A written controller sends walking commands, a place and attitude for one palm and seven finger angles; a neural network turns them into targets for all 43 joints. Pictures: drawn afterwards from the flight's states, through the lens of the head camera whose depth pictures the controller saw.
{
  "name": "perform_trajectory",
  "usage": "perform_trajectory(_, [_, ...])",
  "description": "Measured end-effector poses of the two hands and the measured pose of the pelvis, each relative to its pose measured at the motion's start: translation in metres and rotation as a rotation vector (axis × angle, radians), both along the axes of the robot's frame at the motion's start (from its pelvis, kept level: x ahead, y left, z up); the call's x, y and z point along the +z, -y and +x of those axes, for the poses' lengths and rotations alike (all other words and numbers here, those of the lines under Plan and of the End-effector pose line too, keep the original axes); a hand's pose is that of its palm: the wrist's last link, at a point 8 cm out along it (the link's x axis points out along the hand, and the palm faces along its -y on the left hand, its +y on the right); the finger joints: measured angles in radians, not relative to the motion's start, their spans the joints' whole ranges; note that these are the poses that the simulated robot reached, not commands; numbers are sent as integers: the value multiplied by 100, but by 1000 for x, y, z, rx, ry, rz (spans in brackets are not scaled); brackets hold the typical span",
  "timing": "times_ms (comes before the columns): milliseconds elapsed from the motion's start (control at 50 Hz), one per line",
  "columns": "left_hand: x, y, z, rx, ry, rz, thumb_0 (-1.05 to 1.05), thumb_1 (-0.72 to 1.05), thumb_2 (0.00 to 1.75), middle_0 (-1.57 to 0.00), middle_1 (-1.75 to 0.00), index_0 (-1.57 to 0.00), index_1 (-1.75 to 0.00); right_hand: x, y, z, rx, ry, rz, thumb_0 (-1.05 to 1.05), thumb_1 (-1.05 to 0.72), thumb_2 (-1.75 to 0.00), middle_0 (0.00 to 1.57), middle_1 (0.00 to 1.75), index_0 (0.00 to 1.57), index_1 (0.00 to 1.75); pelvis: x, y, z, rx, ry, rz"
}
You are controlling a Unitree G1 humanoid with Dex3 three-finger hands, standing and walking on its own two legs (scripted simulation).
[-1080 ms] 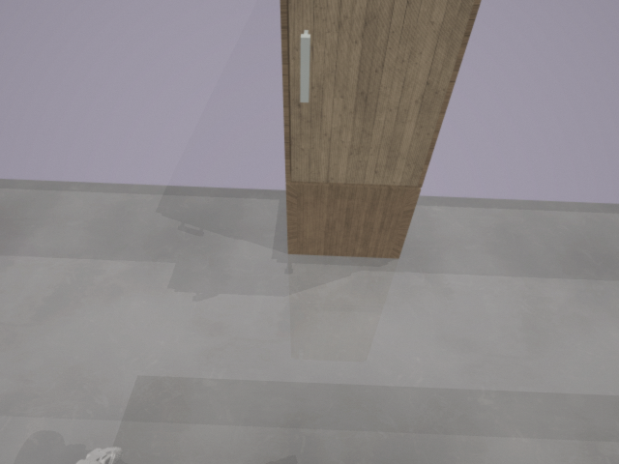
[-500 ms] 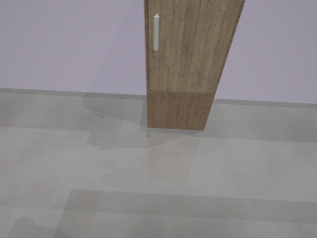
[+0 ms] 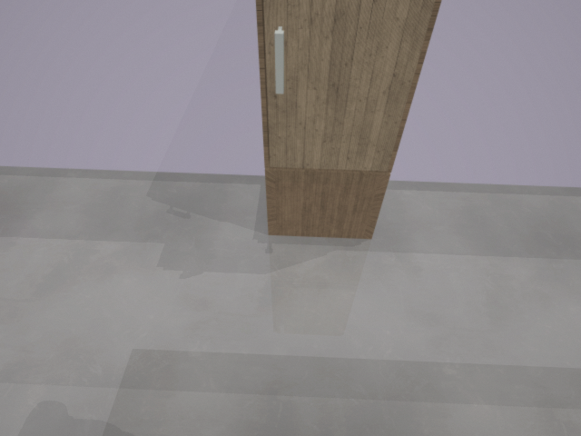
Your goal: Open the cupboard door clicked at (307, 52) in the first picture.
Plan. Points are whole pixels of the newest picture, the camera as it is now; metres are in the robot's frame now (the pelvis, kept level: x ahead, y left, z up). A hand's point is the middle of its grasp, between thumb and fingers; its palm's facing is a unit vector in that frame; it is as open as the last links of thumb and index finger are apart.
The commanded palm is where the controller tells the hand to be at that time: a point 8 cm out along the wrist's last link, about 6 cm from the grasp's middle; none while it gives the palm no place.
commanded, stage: look at it before walking up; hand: left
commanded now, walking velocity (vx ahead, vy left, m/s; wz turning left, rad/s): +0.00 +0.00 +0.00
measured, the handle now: (280, 60) +1.03 +0.09 +0.05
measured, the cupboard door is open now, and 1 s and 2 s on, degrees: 0 0 0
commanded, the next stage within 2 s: take the last steps up to it in 0.36 s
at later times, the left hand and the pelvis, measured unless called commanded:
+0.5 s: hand out of the picture +0.08 +0.24 -0.15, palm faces -0.02 -0.94 -0.33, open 7.4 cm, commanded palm none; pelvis +0.01 +0.00 +0.00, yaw +0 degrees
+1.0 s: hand out of the picture -0.02 +0.13 -0.18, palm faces +0.09 -0.99 -0.13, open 7.4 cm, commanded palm none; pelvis +0.11 -0.02 -0.01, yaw +0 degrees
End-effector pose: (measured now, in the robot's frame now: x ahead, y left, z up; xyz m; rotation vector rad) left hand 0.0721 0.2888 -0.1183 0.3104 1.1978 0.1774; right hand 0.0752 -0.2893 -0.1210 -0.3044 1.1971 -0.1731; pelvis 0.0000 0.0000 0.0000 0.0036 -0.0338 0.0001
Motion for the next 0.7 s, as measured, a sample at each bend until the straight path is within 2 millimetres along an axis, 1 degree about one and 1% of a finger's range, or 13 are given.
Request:
perform_trajectory(160, [0,2,4,3,0,-3,1,91,90,-20,-30,-20,-30,2,4,7,4,1,-7,0,-90,-90,20,30,20,30,1,2,4,2,-2,-1])
perform_trajectory(540, [0,2,1,22,-18,5,1,91,90,-20,-30,-20,-30,2,3,13,10,-3,-8,0,-90,-90,20,30,20,30,1,4,10,2,0,-1])
perform_trajectory(620, [-9,13,-7,31,-54,-20,0,91,90,-20,-30,-20,-30,-6,-7,6,-5,-23,21,0,-90,-90,20,30,20,30,-1,5,17,-8,-4,3])
perform_trajectory(700, [-22,33,-21,39,-118,-66,0,91,90,-20,-30,-19,-30,-19,-20,-8,-41,-68,73,0,-90,-90,20,30,20,30,-6,11,31,-19,-12,12])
